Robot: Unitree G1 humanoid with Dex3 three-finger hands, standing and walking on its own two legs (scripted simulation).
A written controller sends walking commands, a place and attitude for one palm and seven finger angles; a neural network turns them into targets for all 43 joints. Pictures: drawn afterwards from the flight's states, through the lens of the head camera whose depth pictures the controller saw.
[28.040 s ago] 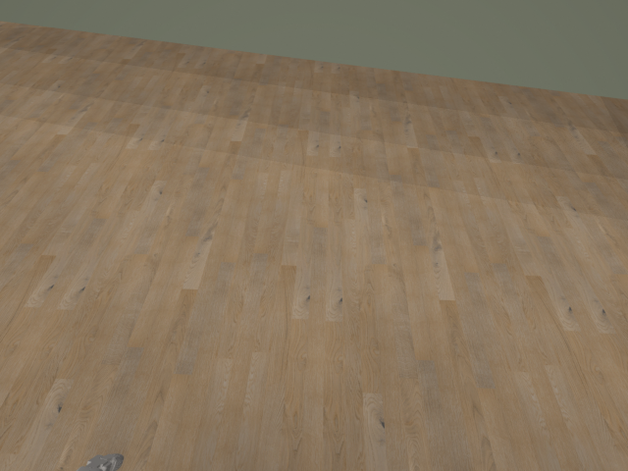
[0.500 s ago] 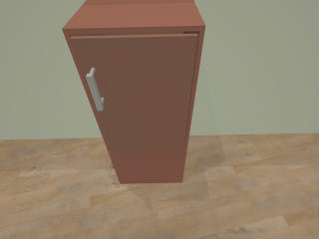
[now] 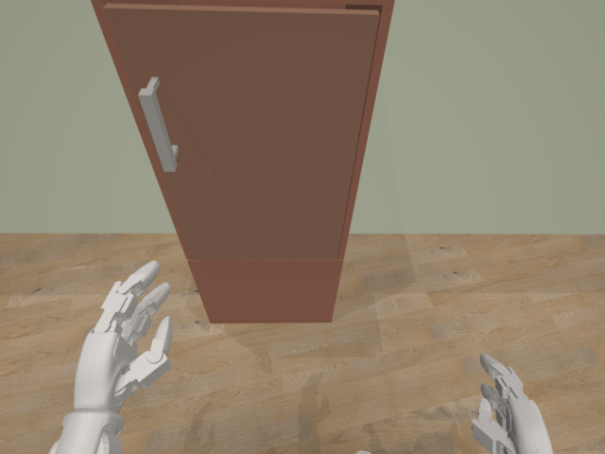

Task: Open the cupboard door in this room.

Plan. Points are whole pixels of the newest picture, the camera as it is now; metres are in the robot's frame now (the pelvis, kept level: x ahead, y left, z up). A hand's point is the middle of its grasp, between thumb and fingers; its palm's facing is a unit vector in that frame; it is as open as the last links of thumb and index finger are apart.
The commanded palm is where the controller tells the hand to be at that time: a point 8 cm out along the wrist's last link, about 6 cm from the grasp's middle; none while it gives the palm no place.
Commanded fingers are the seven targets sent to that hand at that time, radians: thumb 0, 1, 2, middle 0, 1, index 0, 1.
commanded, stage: raise the hand with hooked fingers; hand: left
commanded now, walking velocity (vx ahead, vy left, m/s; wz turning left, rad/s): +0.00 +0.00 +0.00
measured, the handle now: (162, 126) +0.58 +0.26 +0.11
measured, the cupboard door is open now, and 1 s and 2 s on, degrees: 0 0 0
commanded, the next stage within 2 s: move the hooked fingers beside the handle in 1.80 s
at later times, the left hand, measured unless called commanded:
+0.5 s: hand (128, 356) +0.23 +0.22 +0.04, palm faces +0.04 -1.00 -0.06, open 10.9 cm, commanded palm +0.19 +0.28 +0.05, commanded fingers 0.00 -0.06 0.49 -0.27 -0.92 -0.27 -0.92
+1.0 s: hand (80, 302) +0.27 +0.27 +0.10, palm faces +0.09 -0.99 -0.06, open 13.6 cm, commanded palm +0.24 +0.32 +0.10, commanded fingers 0.00 -0.50 0.30 -0.30 -1.20 -0.30 -1.20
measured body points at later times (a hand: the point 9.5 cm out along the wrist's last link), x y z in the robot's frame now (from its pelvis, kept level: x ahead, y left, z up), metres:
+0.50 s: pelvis +0.00 -0.01 -0.01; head +0.05 -0.01 +0.43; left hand +0.22 +0.27 +0.05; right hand +0.16 -0.22 -0.11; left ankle -0.01 +0.12 -0.69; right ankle +0.03 -0.11 -0.69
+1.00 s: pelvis +0.01 +0.01 +0.01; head +0.03 +0.02 +0.46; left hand +0.26 +0.32 +0.10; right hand +0.19 -0.22 -0.05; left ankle -0.01 +0.12 -0.69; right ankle +0.03 -0.11 -0.69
